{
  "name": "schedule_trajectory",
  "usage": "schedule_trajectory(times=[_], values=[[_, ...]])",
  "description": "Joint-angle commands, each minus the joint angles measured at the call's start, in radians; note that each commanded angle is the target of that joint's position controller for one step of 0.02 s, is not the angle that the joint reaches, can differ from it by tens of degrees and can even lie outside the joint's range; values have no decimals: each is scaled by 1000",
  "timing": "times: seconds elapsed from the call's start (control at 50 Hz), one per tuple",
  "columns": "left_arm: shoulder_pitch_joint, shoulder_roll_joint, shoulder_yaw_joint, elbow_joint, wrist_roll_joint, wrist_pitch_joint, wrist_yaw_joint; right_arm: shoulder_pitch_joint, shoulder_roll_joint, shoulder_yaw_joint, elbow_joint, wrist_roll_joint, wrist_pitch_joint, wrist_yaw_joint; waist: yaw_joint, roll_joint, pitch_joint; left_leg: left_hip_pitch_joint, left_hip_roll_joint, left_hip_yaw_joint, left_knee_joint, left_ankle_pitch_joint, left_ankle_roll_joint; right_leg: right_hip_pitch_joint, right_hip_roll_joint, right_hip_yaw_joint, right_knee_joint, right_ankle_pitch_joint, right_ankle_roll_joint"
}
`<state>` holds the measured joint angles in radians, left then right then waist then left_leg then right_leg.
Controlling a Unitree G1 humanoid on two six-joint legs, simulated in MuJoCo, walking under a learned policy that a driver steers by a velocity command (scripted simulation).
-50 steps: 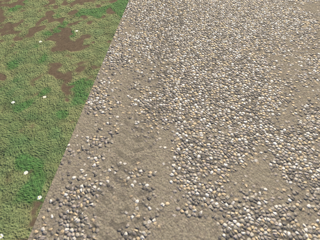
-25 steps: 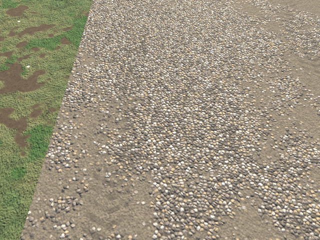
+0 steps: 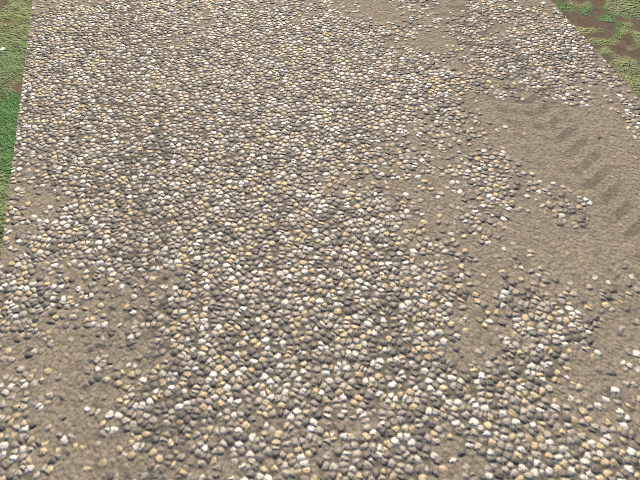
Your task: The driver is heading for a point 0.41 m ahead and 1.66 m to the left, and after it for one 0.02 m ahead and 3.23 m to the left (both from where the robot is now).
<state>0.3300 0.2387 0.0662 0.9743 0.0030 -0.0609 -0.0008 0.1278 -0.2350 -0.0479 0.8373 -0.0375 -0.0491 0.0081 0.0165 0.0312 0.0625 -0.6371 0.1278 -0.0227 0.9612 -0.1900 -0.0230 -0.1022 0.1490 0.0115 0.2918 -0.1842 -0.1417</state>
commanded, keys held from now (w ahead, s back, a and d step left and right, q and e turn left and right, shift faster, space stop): q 1.00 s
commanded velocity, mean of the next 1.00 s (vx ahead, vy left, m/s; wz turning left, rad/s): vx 0.08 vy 0.00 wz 0.42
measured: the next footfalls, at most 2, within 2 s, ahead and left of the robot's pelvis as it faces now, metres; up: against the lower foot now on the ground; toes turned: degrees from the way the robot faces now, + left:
left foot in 0.22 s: +0.24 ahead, +0.10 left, +0.00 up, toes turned +6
right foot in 0.78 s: +0.23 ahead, -0.08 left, +0.00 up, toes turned +29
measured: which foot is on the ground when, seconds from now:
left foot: up 0.00-0.20, down 0.22-0.78, up 0.80-1.00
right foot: down 0.00-0.24, up 0.26-0.76, down 0.78-1.00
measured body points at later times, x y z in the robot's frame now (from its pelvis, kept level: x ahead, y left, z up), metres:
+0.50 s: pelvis +0.13 +0.04 -0.01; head +0.17 +0.06 +0.44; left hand +0.21 +0.31 -0.15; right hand +0.24 -0.23 -0.13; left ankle +0.20 +0.10 -0.74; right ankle +0.19 -0.13 -0.68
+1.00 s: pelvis +0.16 -0.02 +0.00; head +0.20 -0.04 +0.45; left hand +0.12 +0.28 -0.09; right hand +0.38 -0.22 -0.14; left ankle +0.07 +0.08 -0.66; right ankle +0.19 -0.10 -0.74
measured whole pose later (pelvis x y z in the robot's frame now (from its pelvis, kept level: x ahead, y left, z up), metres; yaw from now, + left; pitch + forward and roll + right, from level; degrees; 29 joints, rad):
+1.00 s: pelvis +0.16 -0.02 +0.00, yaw +31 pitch +1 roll +1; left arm 0.21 0.25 0.03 0.75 0.02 0.01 0.05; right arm 0.22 -0.33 -0.10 0.82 -0.02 0.07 0.03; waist -0.01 0.06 0.04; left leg -0.50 -0.07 -0.08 1.11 -0.39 -0.05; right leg -0.18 0.01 -0.04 0.39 -0.23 -0.05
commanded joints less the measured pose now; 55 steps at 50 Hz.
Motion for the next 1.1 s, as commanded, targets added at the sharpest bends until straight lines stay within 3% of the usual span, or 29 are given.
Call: schedule_trajectory(times=[0.02,0.08,0.12,0.16,0.2,0.22,0.24,0.26,0.28,0.3,0.32,0.34,0.4,0.5,0.56,0.64,0.72,0.76,0.78,0.8,0.82,0.84,0.86,0.88,0.9,1.0,1.1], values=[[45,91,4,-30,3,-16,4,55,-33,3,-17,13,8,3,-6,-93,-40,104,-51,93,-139,133,14,-20,-221,38,-39,854,-3],[67,90,-7,-14,13,-15,14,-2,-35,12,-22,26,6,-1,30,-111,-51,129,-82,107,-265,212,50,70,-242,5,-30,853,28],[59,88,-12,-5,24,-11,27,2,-45,13,-13,25,2,-5,26,-111,-49,154,-107,95,-313,180,71,118,-274,-6,2,873,27],[21,109,-8,-9,24,-8,44,67,-79,3,7,15,-6,-10,-11,-120,-59,214,-150,98,-341,81,102,150,-304,-11,104,995,27],[-24,140,2,-19,14,-1,57,218,-104,-13,54,10,-20,-16,-87,-100,-97,333,-175,92,-472,92,139,161,-301,-18,328,982,35],[-56,157,7,-41,4,-3,58,307,-132,-24,74,4,-31,-21,-136,-48,-146,484,-110,12,-540,410,176,65,-248,-50,540,762,54],[3,107,-1,-80,-6,-6,54,319,-229,-48,62,6,-29,-21,-85,145,-226,700,142,-273,-456,1051,303,-188,-85,-117,888,24,99],[82,72,-6,-76,0,8,42,300,-224,-48,52,39,-10,-13,-37,190,-354,789,270,-510,-518,1191,457,-350,-3,-14,1067,-424,115],[63,87,-8,-61,30,23,36,226,-193,-46,27,59,3,-6,-23,47,-286,673,240,-448,-562,928,448,-373,-81,56,1095,-370,118],[-6,96,-3,-74,33,33,32,153,-144,-36,6,49,17,-7,-19,-13,-160,537,180,-384,-609,685,413,-407,-109,52,1063,-324,126],[-50,98,0,-91,32,42,31,121,-110,-26,1,37,30,-10,-4,-48,-84,434,124,-334,-652,515,365,-414,-137,47,992,-293,133],[-66,96,0,-107,34,57,30,117,-104,-25,-1,34,38,-16,5,-28,-65,376,74,-297,-680,407,330,-392,-152,43,928,-259,143],[-44,68,-7,-113,31,87,31,134,-144,-39,-5,23,44,-14,8,25,-112,341,13,-267,-694,302,290,-348,-134,22,848,-200,168],[-138,89,-3,-157,24,102,41,151,-175,-56,-25,22,61,-16,-35,79,-118,386,-11,-357,-728,-51,241,-412,-142,42,693,-178,193],[-176,95,-3,-180,17,101,45,159,-184,-65,-36,19,74,-17,-55,91,-108,414,-8,-423,-738,-153,232,-426,-136,55,626,-188,194],[-182,95,-9,-201,6,86,49,150,-189,-73,-49,13,81,-14,-62,96,-111,432,-10,-482,-720,-122,229,-376,-110,65,527,-224,172],[-103,102,-14,-203,-11,67,55,105,-189,-77,-65,13,92,-4,-29,115,-119,392,-27,-534,-707,-34,204,-211,-67,62,326,-248,129],[-6,114,-11,-186,-9,58,65,61,-181,-76,-80,29,97,-2,28,99,-108,293,-89,-508,-683,-129,131,-26,-72,53,55,-125,102],[-21,187,6,-196,4,55,75,86,-136,-65,-89,40,94,-5,1,-26,-96,198,-178,-418,-562,-290,66,43,-217,202,-85,-192,69],[-96,286,24,-244,20,59,76,114,-94,-58,-107,54,87,-10,-27,-241,-102,63,-342,-170,-276,-341,22,50,-501,512,-160,-265,-31],[-171,262,19,-256,36,63,68,94,-188,-78,-89,9,82,-16,-36,-149,-40,47,-277,-110,-70,-338,11,-107,-539,478,-133,-107,-93],[-191,188,1,-268,31,60,62,104,-198,-84,-82,3,81,-10,-61,-108,-43,116,-246,-112,37,-294,11,-158,-488,388,-89,44,-89],[-225,147,-10,-273,24,56,57,136,-183,-82,-65,2,87,-3,-87,-95,-37,125,-241,-104,117,-239,11,-160,-414,272,-58,140,-56],[-235,140,-14,-284,20,55,55,163,-174,-80,-53,1,97,3,-94,-131,-52,112,-241,-90,186,-207,6,-123,-365,196,-35,200,-33],[-225,138,-15,-294,21,56,55,177,-173,-78,-45,4,105,12,-82,-164,-58,88,-236,-69,238,-205,-5,-89,-347,148,-15,288,-33],[-56,172,1,-262,21,58,50,60,-150,-55,-93,19,122,31,13,-170,-73,-1,-190,-26,126,-222,-51,136,-382,101,53,516,-62],[-56,195,15,-261,26,59,36,14,-131,-39,-128,29,130,42,23,-195,-82,117,-154,26,-54,-254,-36,114,-419,49,71,502,-70]])
Keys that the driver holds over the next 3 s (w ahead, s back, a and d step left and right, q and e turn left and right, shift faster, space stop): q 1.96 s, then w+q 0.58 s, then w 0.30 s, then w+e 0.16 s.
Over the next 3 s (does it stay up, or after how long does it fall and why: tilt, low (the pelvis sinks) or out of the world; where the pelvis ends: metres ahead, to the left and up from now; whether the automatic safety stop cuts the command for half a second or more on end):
stays up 0.16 0.42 -0.01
